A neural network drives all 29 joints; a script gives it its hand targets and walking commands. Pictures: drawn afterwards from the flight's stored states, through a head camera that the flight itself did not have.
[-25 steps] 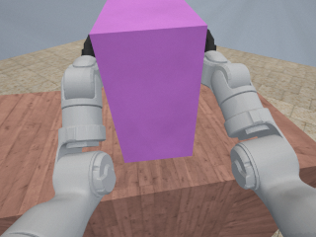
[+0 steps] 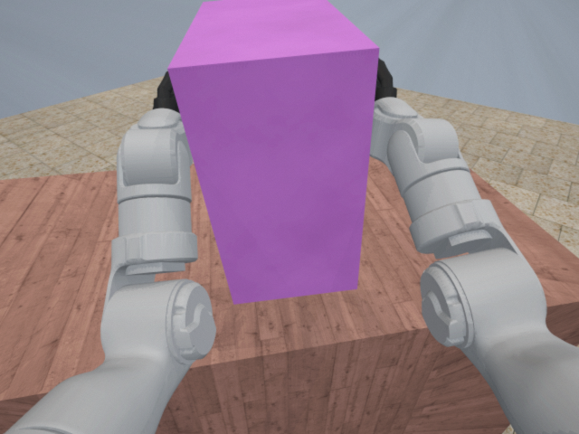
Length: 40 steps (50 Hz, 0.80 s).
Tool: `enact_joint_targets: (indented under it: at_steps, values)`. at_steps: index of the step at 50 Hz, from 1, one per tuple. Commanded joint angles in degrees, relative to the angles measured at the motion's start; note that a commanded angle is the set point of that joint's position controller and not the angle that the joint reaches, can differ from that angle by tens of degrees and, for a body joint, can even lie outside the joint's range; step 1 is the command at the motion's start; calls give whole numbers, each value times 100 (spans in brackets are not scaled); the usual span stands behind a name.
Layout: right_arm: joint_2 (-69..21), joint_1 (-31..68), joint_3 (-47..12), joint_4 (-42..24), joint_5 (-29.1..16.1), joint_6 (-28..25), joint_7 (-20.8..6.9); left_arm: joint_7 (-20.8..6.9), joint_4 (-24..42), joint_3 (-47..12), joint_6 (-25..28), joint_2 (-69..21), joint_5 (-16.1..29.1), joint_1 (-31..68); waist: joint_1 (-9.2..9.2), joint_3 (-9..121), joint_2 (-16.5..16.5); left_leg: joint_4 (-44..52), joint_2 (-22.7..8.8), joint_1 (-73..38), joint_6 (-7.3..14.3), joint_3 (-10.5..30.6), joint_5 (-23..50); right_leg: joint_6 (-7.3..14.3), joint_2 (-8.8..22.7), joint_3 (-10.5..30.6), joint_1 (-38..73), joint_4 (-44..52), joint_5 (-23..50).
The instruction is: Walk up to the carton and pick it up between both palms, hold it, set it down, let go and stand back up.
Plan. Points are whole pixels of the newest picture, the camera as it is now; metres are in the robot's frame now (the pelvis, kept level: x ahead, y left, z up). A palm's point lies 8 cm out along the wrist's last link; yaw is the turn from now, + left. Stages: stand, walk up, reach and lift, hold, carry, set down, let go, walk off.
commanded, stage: hold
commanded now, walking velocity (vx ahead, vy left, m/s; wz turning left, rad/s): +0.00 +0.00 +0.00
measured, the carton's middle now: (277, 140) +0.40 +0.01 +0.27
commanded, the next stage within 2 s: set down in 1.06 s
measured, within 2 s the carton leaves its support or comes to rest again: neither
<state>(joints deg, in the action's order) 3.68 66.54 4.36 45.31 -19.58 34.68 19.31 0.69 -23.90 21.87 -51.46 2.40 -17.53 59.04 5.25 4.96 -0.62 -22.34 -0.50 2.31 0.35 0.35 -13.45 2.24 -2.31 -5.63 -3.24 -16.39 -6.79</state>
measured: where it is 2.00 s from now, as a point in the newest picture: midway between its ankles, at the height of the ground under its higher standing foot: outside the picture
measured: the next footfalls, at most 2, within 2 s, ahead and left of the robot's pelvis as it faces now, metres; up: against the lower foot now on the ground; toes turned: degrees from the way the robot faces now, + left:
none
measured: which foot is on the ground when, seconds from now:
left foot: down 0.00-1.00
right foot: down 0.00-1.00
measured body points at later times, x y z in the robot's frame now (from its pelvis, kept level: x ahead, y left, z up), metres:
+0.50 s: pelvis +0.00 -0.01 +0.00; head -0.08 +0.01 +0.44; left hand +0.39 +0.14 +0.31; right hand +0.39 -0.12 +0.32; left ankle -0.01 +0.11 -0.75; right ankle +0.04 -0.09 -0.75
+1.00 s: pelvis +0.00 -0.01 +0.00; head -0.08 +0.01 +0.44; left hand +0.40 +0.14 +0.32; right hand +0.39 -0.12 +0.32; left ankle -0.01 +0.11 -0.75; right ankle +0.04 -0.09 -0.75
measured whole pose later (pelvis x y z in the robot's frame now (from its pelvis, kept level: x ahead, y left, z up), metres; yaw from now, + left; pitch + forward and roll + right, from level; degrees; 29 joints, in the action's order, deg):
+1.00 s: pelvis +0.00 -0.01 +0.00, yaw +0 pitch -6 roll -1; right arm 3.9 69.6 4.8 50.0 -18.3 32.6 18.1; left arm 0.8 -29.0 23.4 -49.7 3.4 -18.1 62.7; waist 5.3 5.6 -0.4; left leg -22.5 -0.8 2.9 0.0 0.9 -13.5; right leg 2.7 -2.6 -6.0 -3.7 -16.5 -7.0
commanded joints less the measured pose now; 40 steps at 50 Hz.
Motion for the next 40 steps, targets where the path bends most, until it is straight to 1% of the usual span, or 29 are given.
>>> enact_joint_targets:
  at_steps: [1, 4, 5, 6, 7, 9, 11, 14, 15, 16, 17, 18, 19, 22, 24, 25, 26, 27, 28, 29, 30, 31, 32, 33, 35, 37, 38, 39, 40]
  values:
    - [-3536, 4578, -1346, -1431, -739, -259, -669, -620, 76, -1868, 328, -3454, 802, 4279, -43, 1790, 351, 511, 168, 731, -192, 184, 1082, -480, -195, 404, 1342, -28, 707]
    - [-3445, 4382, -1142, -963, -608, -238, -701, -634, -169, -1634, 343, -3343, 702, 4331, 14, 1540, 328, 577, 166, 749, -162, 156, 809, -496, -152, 412, 1159, 29, 433]
    - [-3456, 4556, -1288, -1265, -721, -304, -696, -633, 82, -1837, 345, -3508, 808, 4334, 47, 1882, 425, 462, 189, 571, -202, 138, 1069, -462, -159, 405, 1276, -39, 725]
    - [-3402, 4406, -1133, -1018, -663, -254, -662, -669, -294, -1607, 287, -3342, 661, 4172, 46, 1481, 375, 474, 201, 679, -162, 137, 896, -468, -122, 453, 1192, 31, 565]
    - [-3342, 4203, -1068, -833, -612, -228, -646, -708, -306, -1524, 280, -3258, 589, 4074, 35, 1367, 386, 513, 203, 689, -154, 135, 986, -494, -132, 449, 1162, 44, 620]
    - [-3366, 4325, -1113, -1017, -697, -260, -636, -745, -134, -1606, 288, -3334, 665, 4180, 69, 1634, 430, 475, 232, 699, -199, 122, 1084, -494, -153, 440, 1345, 32, 796]
    - [-3407, 4316, -1096, -1008, -637, -262, -614, -758, -179, -1555, 310, -3244, 640, 4178, 111, 1544, 273, 462, 255, 697, -177, 93, 993, -499, -124, 469, 1334, 83, 702]
    - [-3483, 4436, -1247, -1273, -851, -277, -589, -745, -80, -1704, 328, -3277, 729, 4232, 105, 1790, 403, 380, 313, 638, -165, 107, 1353, -564, -104, 478, 1383, -42, 1135]
    - [-3543, 4462, -1283, -1322, -838, -288, -556, -760, -27, -1640, 335, -3199, 683, 4249, 43, 1781, 287, 327, 341, 586, -160, 69, 1341, -606, -87, 463, 1427, -21, 1215]
    - [-3663, 4450, -1502, -1602, -993, -332, -541, -747, 298, -1838, 358, -3256, 796, 4260, 63, 2214, 373, 258, 328, 434, -175, 106, 1671, -601, -111, 475, 1584, -87, 1520]
    - [-3581, 4421, -1498, -1644, -1031, -294, -507, -736, 201, -1858, 322, -3251, 790, 4176, 91, 2000, 368, 234, 333, 391, -207, 114, 1812, -598, -125, 468, 1517, -80, 1666]
    - [-3554, 4516, -1448, -1518, -968, -262, -486, -747, 32, -1719, 293, -3226, 739, 4187, 77, 1918, 243, 267, 330, 411, -188, 91, 1670, -607, -107, 457, 1464, -70, 1530]
    - [-3573, 4593, -1600, -1831, -1031, -314, -474, -733, 205, -1852, 316, -3369, 823, 4152, 75, 2104, 298, 225, 320, 202, -215, 124, 1745, -597, -113, 424, 1416, -63, 1535]
    - [-3541, 4443, -1580, -1904, -1063, -246, -445, -750, 189, -1760, 264, -3306, 737, 3988, -21, 1729, 255, 271, 336, 395, -184, 115, 1616, -632, -114, 442, 1332, -20, 1427]
    - [-3674, 4425, -1830, -2119, -1210, -263, -436, -715, 535, -1942, 251, -3315, 817, 3981, -38, 2088, 216, 190, 344, 230, -168, 141, 1851, -647, -141, 455, 1434, -105, 1731]
    - [-3524, 4359, -1682, -1977, -1072, -216, -417, -718, 242, -1705, 213, -3211, 657, 3781, -95, 1770, 143, 228, 333, 370, -168, 123, 1688, -654, -142, 477, 1401, -29, 1499]
    - [-3528, 4428, -1764, -2019, -1141, -212, -418, -718, 390, -1756, 213, -3194, 691, 3849, -105, 1934, 109, 271, 325, 292, -143, 81, 1602, -659, -147, 450, 1369, -21, 1421]
    - [-3517, 4149, -1622, -1652, -1006, -144, -430, -735, 252, -1713, 199, -3142, 675, 3932, -6, 1491, 110, 337, 319, 446, -156, 68, 1439, -646, -122, 422, 1188, 28, 1230]
    - [-3539, 4060, -1656, -1822, -991, -162, -444, -756, 416, -1804, 183, -3259, 707, 3813, 23, 1639, 183, 359, 283, 319, -169, 88, 1503, -608, -161, 425, 1243, 9, 1203]
    - [-3418, 4121, -1438, -1544, -901, -134, -466, -770, 341, -1754, 196, -3170, 688, 4042, 65, 1594, 244, 408, 279, 434, -179, 99, 1271, -585, -156, 424, 1159, 61, 859]
    - [-3567, 4241, -1553, -1679, -945, -167, -506, -752, 575, -1914, 234, -3260, 774, 4211, 43, 1732, 310, 441, 233, 447, -193, 114, 1227, -567, -188, 399, 1266, 28, 768]
    - [-3585, 4172, -1547, -1728, -986, -169, -527, -742, 539, -2050, 219, -3367, 862, 4144, 107, 1683, 429, 447, 246, 518, -199, 128, 1307, -544, -160, 444, 1288, -2, 873]
    - [-3427, 4128, -1232, -1329, -775, -112, -532, -745, 206, -1821, 209, -3217, 706, 4192, 73, 1313, 385, 536, 206, 689, -203, 160, 920, -517, -168, 434, 1142, 76, 535]
    - [-3550, 4295, -1404, -1629, -853, -181, -569, -729, 396, -1971, 242, -3418, 845, 4187, 79, 1662, 427, 534, 184, 615, -184, 171, 978, -531, -189, 412, 1306, 20, 639]
    - [-3414, 4366, -1174, -1326, -688, -186, -632, -706, -55, -1870, 260, -3429, 750, 4204, 113, 1358, 529, 674, 123, 885, -187, 228, 436, -504, -199, 407, 1139, 42, 228]
    - [-3508, 4509, -1018, -997, -513, -212, -703, -690, -283, -1750, 312, -3431, 689, 4417, 79, 1132, 439, 782, 114, 1120, -120, 229, -56, -480, -119, 472, 1105, 105, -80]
    - [-3581, 4536, -1068, -1078, -561, -265, -724, -682, -60, -1810, 377, -3464, 733, 4512, 75, 1468, 465, 733, 126, 1087, -115, 247, 27, -490, -95, 468, 1133, 41, 11]
    - [-3596, 4608, -1000, -959, -520, -271, -731, -678, -297, -1639, 399, -3369, 676, 4551, -16, 1329, 363, 706, 151, 1140, -75, 209, 116, -510, -75, 466, 1057, 63, -5]
    - [-3609, 4696, -1052, -1060, -529, -318, -725, -662, -213, -1674, 427, -3389, 706, 4536, -32, 1661, 390, 612, 167, 942, -90, 198, 441, -519, -104, 472, 1179, 25, 219]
